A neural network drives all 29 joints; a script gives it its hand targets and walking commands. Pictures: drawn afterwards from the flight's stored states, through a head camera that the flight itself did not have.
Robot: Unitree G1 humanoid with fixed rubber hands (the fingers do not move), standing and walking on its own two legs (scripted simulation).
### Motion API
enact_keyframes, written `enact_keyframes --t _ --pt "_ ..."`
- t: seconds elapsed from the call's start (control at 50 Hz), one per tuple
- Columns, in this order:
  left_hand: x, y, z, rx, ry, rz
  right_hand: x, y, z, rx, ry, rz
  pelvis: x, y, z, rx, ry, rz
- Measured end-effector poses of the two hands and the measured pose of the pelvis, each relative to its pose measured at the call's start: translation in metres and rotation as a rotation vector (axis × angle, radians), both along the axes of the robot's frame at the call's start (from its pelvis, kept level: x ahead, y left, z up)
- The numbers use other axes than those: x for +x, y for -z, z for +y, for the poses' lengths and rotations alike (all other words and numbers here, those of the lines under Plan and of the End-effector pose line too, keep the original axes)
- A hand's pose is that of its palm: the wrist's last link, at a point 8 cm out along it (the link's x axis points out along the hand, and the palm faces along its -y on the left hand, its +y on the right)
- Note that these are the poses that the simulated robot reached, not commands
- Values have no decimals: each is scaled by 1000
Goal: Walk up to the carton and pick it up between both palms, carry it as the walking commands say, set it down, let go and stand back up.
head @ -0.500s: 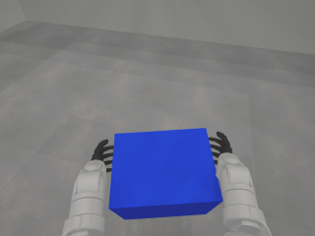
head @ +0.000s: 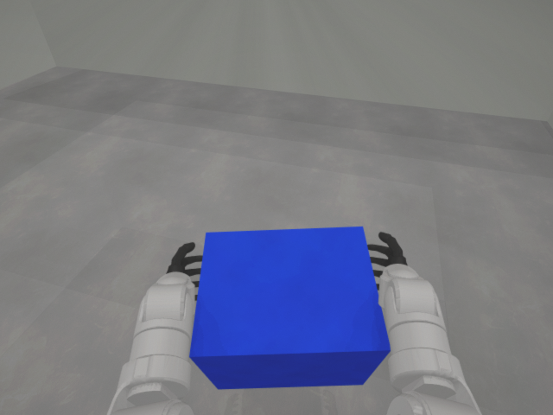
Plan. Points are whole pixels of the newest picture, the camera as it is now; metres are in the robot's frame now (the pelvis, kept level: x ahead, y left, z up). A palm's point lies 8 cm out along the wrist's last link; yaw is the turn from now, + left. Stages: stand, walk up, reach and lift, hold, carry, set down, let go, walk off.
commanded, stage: reach and lift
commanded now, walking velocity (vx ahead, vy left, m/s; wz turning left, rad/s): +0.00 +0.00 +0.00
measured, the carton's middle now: (287, 311) +0.32 +0.01 -0.04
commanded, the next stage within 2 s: hold in 0.86 s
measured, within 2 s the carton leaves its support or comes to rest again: neither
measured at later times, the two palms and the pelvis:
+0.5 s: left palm (178, 286) +0.29 +0.18 +0.06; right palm (401, 285) +0.30 -0.16 +0.06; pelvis -0.01 +0.00 +0.00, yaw +0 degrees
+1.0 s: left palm (176, 299) +0.28 +0.18 +0.04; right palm (400, 293) +0.30 -0.16 +0.05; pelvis -0.01 +0.00 +0.00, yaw +0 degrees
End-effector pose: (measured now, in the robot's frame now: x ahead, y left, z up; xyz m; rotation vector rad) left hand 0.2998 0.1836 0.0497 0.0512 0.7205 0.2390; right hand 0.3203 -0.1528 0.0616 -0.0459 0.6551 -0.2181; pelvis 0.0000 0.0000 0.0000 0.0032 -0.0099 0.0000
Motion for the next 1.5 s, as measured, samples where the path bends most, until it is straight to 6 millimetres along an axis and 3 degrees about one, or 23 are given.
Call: enact_keyframes --t 0.24,0.56,0.96,1.5 --pt "-6 2 -5 1 9 9 -10 4 -5 14 18 8 -1 -2 0 -1 -1 -13" --pt "-6 -10 -5 27 21 -25 -17 -1 -5 1 12 -17 -8 -2 1 -2 -1 -23" --pt "-19 5 -3 -2 16 7 -23 7 -4 20 20 16 -7 -2 3 -4 -1 -27" --pt "-21 -6 -3 24 16 -27 -27 3 -3 41 30 -12 -12 -1 2 0 -7 -39"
